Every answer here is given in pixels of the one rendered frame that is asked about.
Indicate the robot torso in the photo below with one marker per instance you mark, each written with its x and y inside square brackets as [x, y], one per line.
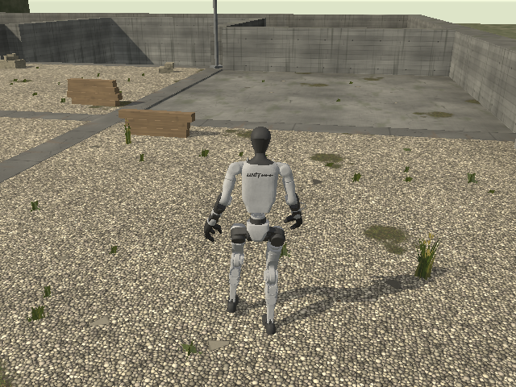
[259, 190]

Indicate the left robot forearm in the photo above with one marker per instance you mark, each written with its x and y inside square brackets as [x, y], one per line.
[216, 212]

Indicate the left robot thigh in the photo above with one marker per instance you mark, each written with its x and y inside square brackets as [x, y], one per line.
[238, 238]

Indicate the right robot hand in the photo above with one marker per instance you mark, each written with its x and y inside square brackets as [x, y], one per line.
[297, 224]

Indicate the left robot hand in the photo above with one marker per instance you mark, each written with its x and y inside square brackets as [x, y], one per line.
[208, 229]

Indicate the right robot forearm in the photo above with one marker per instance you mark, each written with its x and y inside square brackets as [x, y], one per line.
[295, 209]

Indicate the robot right upper arm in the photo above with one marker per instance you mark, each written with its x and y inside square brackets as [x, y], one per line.
[285, 171]

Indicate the robot left upper arm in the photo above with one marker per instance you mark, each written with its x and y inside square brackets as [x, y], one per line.
[229, 182]

